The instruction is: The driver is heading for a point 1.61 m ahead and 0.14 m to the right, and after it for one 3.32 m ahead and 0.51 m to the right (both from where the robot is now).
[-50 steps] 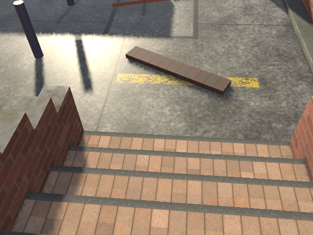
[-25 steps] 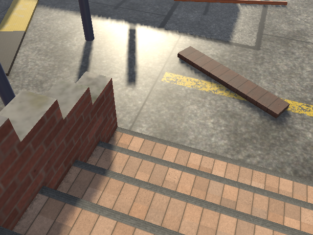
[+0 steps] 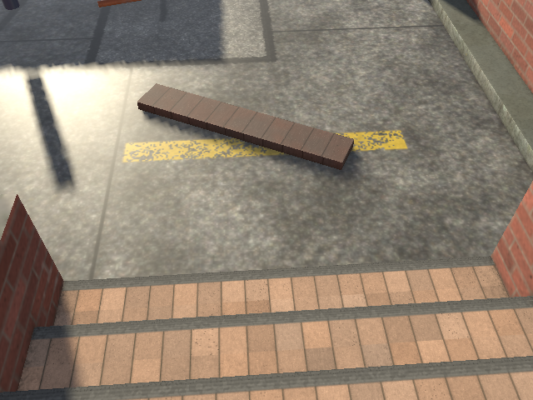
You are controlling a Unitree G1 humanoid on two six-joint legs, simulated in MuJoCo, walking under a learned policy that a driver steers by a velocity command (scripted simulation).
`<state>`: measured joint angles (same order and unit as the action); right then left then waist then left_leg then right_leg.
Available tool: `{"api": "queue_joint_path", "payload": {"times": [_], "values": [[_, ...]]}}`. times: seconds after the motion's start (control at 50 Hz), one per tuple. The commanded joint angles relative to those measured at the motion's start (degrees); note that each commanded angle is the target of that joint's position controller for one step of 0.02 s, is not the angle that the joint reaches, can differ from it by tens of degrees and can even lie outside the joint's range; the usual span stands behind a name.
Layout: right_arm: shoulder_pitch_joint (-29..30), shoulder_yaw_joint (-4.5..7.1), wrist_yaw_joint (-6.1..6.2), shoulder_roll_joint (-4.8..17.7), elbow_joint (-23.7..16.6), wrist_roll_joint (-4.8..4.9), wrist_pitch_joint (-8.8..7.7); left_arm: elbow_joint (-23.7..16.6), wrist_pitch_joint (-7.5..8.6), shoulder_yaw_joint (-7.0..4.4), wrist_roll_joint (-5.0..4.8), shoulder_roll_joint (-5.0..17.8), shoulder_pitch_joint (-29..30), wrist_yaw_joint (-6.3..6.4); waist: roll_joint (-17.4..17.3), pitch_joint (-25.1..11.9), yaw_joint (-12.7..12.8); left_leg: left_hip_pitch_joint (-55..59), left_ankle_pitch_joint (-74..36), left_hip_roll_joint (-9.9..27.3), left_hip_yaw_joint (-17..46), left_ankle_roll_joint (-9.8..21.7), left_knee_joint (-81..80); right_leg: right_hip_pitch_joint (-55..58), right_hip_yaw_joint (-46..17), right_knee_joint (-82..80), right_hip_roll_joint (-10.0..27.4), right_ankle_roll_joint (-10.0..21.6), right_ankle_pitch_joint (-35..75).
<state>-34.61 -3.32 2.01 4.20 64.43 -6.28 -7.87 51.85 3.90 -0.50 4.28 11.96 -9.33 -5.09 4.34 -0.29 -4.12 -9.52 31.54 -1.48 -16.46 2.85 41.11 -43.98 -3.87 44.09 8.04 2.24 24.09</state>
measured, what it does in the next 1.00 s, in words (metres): goes down, turning right: right foot 0.16 m lower, then left foot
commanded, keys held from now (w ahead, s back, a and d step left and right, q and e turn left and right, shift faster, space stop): e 0.32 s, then no key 0.68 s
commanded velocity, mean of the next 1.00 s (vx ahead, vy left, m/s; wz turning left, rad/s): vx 0.05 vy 0.00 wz -0.31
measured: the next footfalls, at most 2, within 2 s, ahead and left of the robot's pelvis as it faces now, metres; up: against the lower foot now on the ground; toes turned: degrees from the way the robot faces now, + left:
right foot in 0.22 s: +0.26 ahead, -0.17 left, -0.16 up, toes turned -17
left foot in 0.56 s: +0.29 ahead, +0.07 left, -0.16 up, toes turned -12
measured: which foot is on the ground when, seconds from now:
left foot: down 0.00-0.24, up 0.26-0.54, down 0.56-1.00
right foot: up 0.00-0.20, down 0.22-1.00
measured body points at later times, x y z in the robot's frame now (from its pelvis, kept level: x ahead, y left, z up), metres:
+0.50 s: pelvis +0.21 -0.06 -0.13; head +0.24 -0.07 +0.32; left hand +0.30 +0.18 -0.27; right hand +0.31 -0.34 -0.24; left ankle +0.31 +0.08 -0.78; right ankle +0.22 -0.16 -0.86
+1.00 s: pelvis +0.26 -0.02 -0.13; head +0.28 -0.02 +0.32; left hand +0.40 +0.21 -0.28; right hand +0.27 -0.29 -0.27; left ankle +0.25 +0.07 -0.86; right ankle +0.22 -0.16 -0.86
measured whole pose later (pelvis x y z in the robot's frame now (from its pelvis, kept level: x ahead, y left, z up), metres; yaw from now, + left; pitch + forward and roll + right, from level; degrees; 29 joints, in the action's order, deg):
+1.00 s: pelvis +0.26 -0.02 -0.13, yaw -16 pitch +0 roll -1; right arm -11.5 2.9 -1.8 13.4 54.5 -0.2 -1.7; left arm 57.8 -0.8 -1.9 -0.6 14.1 -11.1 -0.2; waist 0.1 1.5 -0.1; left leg -11.4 20.2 0.0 -4.8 2.2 31.2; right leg -14.8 0.1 30.6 2.3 -2.5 -16.1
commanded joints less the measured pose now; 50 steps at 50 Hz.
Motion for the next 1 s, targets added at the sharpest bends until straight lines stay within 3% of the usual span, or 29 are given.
{"api": "queue_joint_path", "payload": {"times": [0.02,0.08,0.18,0.2,0.22,0.24,0.26,0.28,0.3,0.32,0.34,0.36,0.38,0.4,0.46,0.5,0.54,0.56,0.58,0.6,0.62,0.66,0.68,0.7,0.74,0.78,0.92,0.94,1.0], "values": [[-2.56,0.14,1.33,4.24,-2.46,1.38,-0.81,-4.47,-0.28,-0.8,0.51,3.5,2.63,-0.48,-5.42,6.59,1.37,-4.08,-33.26,16.58,11.33,4.06,-5.58,0.8,1.02,-7.73,1.27,0.58,2.65],[-7.48,1.46,2.28,7.08,-0.67,0.46,0.51,-5.71,-1.44,-0.46,0.99,1.8,8.99,-0.33,-6.68,10.12,-2.37,-3.73,-24.71,18.22,12.24,2.86,-3.11,5.79,5.36,-15.9,-0.01,-0.26,-0.25],[-9.43,4.2,2.76,9.61,1.14,1.93,3.35,-3.11,-1.14,-0.87,1.92,1.97,10.8,0.72,-5.85,10.47,-5.17,6.5,-30.89,20.05,13.71,2.11,3.95,11.3,7.24,-31.51,-1.29,1.29,-12.24],[-7.86,4.76,1.97,10.81,0.69,1.57,3.57,0.56,-0.22,-1.77,1.47,3.43,4.43,1.5,-3.45,6.57,-3.3,4.41,-30.54,17.31,10.5,1.02,11.63,21.66,10.5,-31.35,-3.57,1.26,-7.41],[-4.05,4.51,0.4,11.23,0.26,-0.18,4.37,4.62,0.58,-3.87,0.45,6.51,-9.09,2.37,-2.64,0.56,3.01,-6.12,-23.89,15.36,7.76,-1.6,23.93,43.52,10.9,-32.19,-3.31,3.56,7.74],[0.12,3.39,-2.5,8.49,-2.24,0.31,5.31,5.61,0.66,-6.27,0.56,13.23,-19.05,3.26,2.88,-10.13,9.46,-22.56,-7.81,10.2,4.15,-5.31,40.01,69.87,8.21,-24.26,0.53,8.71,27.1],[-1.89,2.17,-4.96,3.71,-6.96,1.41,5.04,7.4,-0.17,-7.64,-0.02,19.75,-29.42,3.99,11.4,-31.13,9.89,-32.66,24.88,6.06,7.5,-9.49,70.88,95.14,-5.72,-5.34,13.61,22.22,50.17],[10.7,3.49,-6.18,8.49,-12.54,3.76,4.11,8.65,-0.45,-8.11,1.03,18.35,-33.99,4.51,3.47,-28.9,15.45,-45.39,27.54,6.49,11.87,-9.82,78.82,94.5,-11.47,-5.85,15.41,22.75,53.64],[20.73,3.55,-5.38,9.6,-19.27,5.41,2.14,5.06,0.02,-8.04,0.21,16.59,-27.6,5.32,2.42,-21.91,15.19,-54.98,28.26,8.55,15.01,-9.56,76.18,85.1,-11.84,-8.52,16.74,22.76,38.61],[24.83,4.49,-3.49,13.66,-22.07,5.37,0.99,2.44,0.4,-6.38,-0.2,12.26,-20.17,4.73,-3.48,-13.59,11.89,-54.39,24.74,10.49,16.29,-8.39,68.38,67.86,-10.72,-12.27,16.23,21.38,23.15],[18.81,4.28,-2.24,13.22,-20.24,4.06,0.93,1.43,0.18,-5.12,0.72,10.08,-16.17,3.45,-7.03,-6.69,7.09,-43.35,19.37,12.9,18.97,-6.75,57.81,48.2,-6.76,-14.43,16.5,20.23,20.93],[16.63,4.61,-0.97,12.76,-19.89,4.16,1.36,-0.02,0.57,-4.78,0.87,9.85,-13.01,2.41,-4.51,-0.3,2.39,-34.57,15.91,11.21,17.32,-6.47,55.01,30.52,-5.12,-18.2,15.02,20.87,21.47],[9.06,3.8,-0.28,9.04,-17.28,3.6,2.23,-2.04,2.26,-3.09,-0.79,6.17,-9.5,3.01,-2.47,1.46,-1.05,-27.1,-1.84,10.82,19.53,-5.16,43.95,17.41,-3.5,-22.04,10.2,18.56,11.73],[5.01,4.1,-1.11,8.41,-14.94,3.54,2.74,-4.09,3.36,-2.67,-1.77,6.42,-7.52,2.87,-2.4,3.25,-1.88,-21.74,-16.29,7.32,16.64,-4.27,34.73,9.03,-0.84,-24.28,6.73,18.6,4.58],[7.44,5.03,-4.49,9.42,-13.87,1.59,3.67,-5.38,2.76,-2.9,-0.51,10.42,-7.59,1.75,2.54,-1.84,-2.35,-16.18,-29.43,6.04,14.58,-5.17,27.04,7.8,-2.19,-21.27,4.23,15.91,1.22],[0.62,4.58,-6.11,8.62,-10.55,1.48,3.41,-5.35,1.86,-1.39,1.14,6.67,-4.27,0.66,0.02,-3.29,-5.46,-4.62,-40.07,6.26,15.66,-6.47,29.06,0.62,-0.96,-14.08,2.54,11.64,-2.56],[-3.8,6.43,-6.34,12.51,-10.43,2.36,2.61,-7.38,1.28,-0.42,-0.89,6.96,5.24,-0.25,-1.29,-4.07,-9.41,5.67,-30.01,4.55,13.91,-8.7,27.9,-4.73,-0.49,-8.98,1.17,7.69,-2.12],[4.93,7.43,-5.1,14.94,-14.16,4.66,2.24,-7.28,1.24,-1.41,-4.11,10.05,3.49,0.08,-3.79,-2.4,-6.96,-0.62,-19.46,3.8,12.44,-9.56,5.84,5.27,-2.09,-10.66,1.94,7.62,-7.27],[11.75,7.41,-3.99,15.93,-15.09,5.31,2.61,-5.48,0.81,-2.14,-4.65,12.38,-1.7,0.1,-1.82,-2.56,-2.12,-1.51,-22.0,3.65,11.67,-8.4,-1.2,13.54,-6.1,-8.06,3.34,8.79,-9.31],[17.4,7.41,-3.25,19.42,-15.51,6.23,2.99,-3.29,-0.04,-3.05,-5.35,10.52,-14.24,0.6,-9.72,-7.54,6.55,-3.57,-47.69,7.71,18.35,-2.04,-3.47,21.6,-5.07,-5.33,0.08,5.79,-20.05],[21.88,7.55,-3.28,20.18,-16.52,5.74,3.38,-1.46,-0.6,-2.58,-5.27,8.27,-22.1,1.9,-12.7,-11.5,9.78,1.48,-52.51,10.72,21.97,5.44,-7.29,20.06,-0.76,-2.61,-3.06,2.38,-33.77],[27.08,7.43,-5.33,18.92,-19.36,5.21,3.33,-2.82,-0.99,-1.97,-4.78,6.09,-14.77,3.02,-6.72,-6.8,8.2,-1.06,-48.7,12.71,25.6,11.74,-11.44,14.13,7.48,-2.42,-7.48,-1.7,-46.17],[25.51,7.15,-7.18,17.35,-18.2,5.51,3.46,-1.59,-1.03,-2.6,-4.51,7.69,-12.93,2.95,-8.89,-4.97,7.82,-6.81,-43.99,13.71,27.87,10.46,-12.25,19.29,7.01,-5.86,-6.08,-4.11,-43.77],[26.17,7.42,-8.64,17.46,-17.21,6.68,3.34,-0.3,-1.33,-2.58,-5.26,7.55,-12.56,2.6,-5.46,-1.88,8.25,-10.41,-39.08,11.05,24.01,6.31,-12.14,24.16,6.2,-7.55,-5.49,-4.99,-38.07],[20.74,7.94,-9.65,17.93,-14.39,7.71,2.49,0.06,-1.87,-2.44,-5.11,7.73,-9.01,1.45,-5.05,-1.97,5.15,-8.02,-33.62,6.43,17.87,-0.89,-11.44,26.74,4.68,-10.16,-6.73,-4.25,-32.58],[18.4,8.46,-9.42,18.41,-12.53,6.64,1.89,0.7,-2.19,-2.78,-4.53,8.73,-7.39,0.88,-5.67,-1.91,4.37,-4.13,-36.36,5.36,16.28,-2.53,-11.49,26.33,5.03,-12.27,-7.13,-3.31,-31.71],[20.26,8.89,-9.3,16.8,-12.02,6.56,2.09,3.78,-1.89,-2.84,-4.7,8.03,-5.46,1.48,-5.68,-1.72,4.14,1.74,-39.2,4.83,15.37,-1.84,-13.73,25.97,5.51,-15.24,-6.22,-3.82,-29.92],[17.23,6.74,-4.22,11.74,-10.91,4.9,5.51,3.6,-3.84,-1.74,-4.04,4.69,-2.17,4.38,-3.85,-4.58,2.14,4.68,-53.52,9.82,17.27,-0.64,-11.71,29.78,2.64,-13.59,-3.25,-3.03,-16.92],[18.14,6.43,-0.88,14.01,-10.36,6.21,8.04,5.25,-5.71,-1.42,-5.12,5.0,-3.23,6.81,-5.42,-3.97,3.47,5.38,-54.95,10.03,17.23,0.28,-12.07,32.78,2.21,-15.15,-2.55,-2.73,-16.19]]}}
